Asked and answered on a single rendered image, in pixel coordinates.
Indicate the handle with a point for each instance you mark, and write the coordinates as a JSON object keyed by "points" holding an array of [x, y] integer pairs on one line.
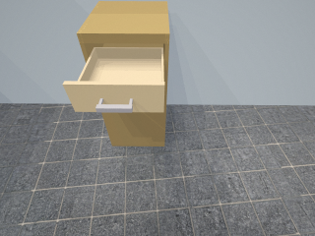
{"points": [[114, 108]]}

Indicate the drawer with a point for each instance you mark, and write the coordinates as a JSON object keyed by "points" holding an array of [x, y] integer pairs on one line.
{"points": [[117, 74]]}

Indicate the cabinet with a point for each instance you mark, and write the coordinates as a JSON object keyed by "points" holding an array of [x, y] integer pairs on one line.
{"points": [[131, 24]]}

